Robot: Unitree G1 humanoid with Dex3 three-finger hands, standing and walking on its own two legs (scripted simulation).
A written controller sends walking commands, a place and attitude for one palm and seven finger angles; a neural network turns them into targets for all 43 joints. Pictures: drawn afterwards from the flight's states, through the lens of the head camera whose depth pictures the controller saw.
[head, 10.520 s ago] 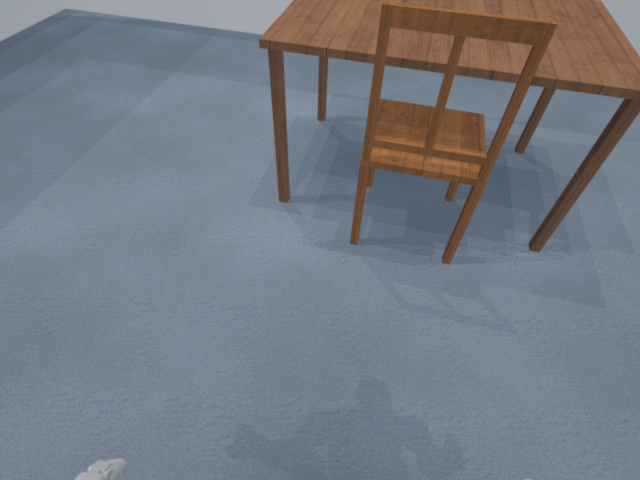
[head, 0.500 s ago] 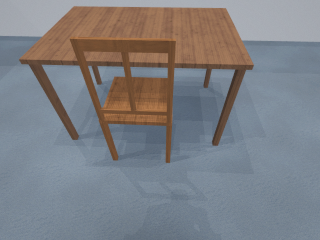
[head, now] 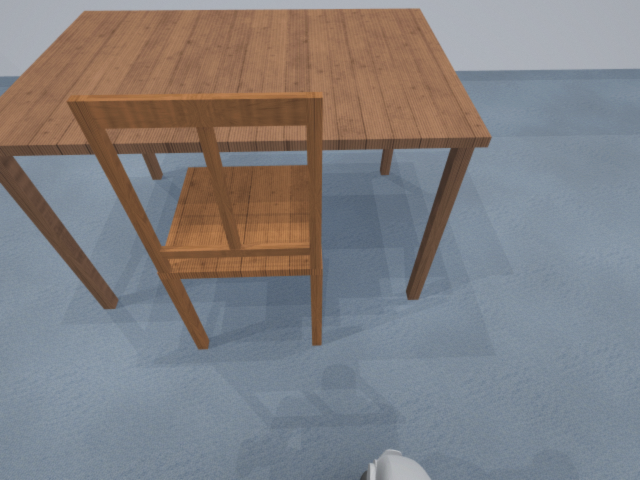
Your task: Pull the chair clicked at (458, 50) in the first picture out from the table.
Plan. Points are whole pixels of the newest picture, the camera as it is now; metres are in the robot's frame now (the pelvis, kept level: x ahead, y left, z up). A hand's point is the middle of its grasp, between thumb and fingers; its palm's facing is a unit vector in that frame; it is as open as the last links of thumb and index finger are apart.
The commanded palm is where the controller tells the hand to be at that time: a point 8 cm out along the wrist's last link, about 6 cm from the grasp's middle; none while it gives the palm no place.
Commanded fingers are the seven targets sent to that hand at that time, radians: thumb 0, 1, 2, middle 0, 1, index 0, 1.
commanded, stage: take the last steps up to it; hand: left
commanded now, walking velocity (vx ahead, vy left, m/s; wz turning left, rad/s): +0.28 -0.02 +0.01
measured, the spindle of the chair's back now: (222, 195) +0.65 +0.22 -0.07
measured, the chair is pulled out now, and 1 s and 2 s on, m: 0.00 0.00 0.00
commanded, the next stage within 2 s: come to a stop and stand still in 0.36 s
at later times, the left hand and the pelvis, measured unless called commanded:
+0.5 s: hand (229, 478) +0.16 +0.14 -0.16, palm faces +0.12 -0.98 -0.16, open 7.3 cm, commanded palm none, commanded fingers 0.00 0.90 0.90 -0.20 -0.30 -0.20 -0.30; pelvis +0.16 -0.03 +0.01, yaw +2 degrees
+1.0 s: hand (231, 450) +0.20 +0.14 -0.16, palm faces +0.05 -0.95 -0.30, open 7.3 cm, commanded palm none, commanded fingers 0.00 0.90 0.90 -0.20 -0.30 -0.20 -0.30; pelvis +0.17 -0.07 +0.00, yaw +0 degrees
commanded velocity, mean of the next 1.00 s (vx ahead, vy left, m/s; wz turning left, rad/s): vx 0.02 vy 0.00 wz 0.03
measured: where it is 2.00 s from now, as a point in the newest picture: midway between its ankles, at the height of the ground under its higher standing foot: outside the picture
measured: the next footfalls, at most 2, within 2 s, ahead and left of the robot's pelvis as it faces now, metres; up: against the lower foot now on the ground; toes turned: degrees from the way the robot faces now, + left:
right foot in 0.06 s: +0.18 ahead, -0.12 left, +0.00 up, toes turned -8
left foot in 0.54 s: +0.26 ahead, +0.09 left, +0.00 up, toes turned +6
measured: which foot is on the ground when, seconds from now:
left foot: down 0.00-0.08, up 0.10-0.52, down 0.54-0.98, up 1.00-1.00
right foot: up 0.00-0.04, down 0.06-0.64, up 0.66-0.94, down 0.96-1.00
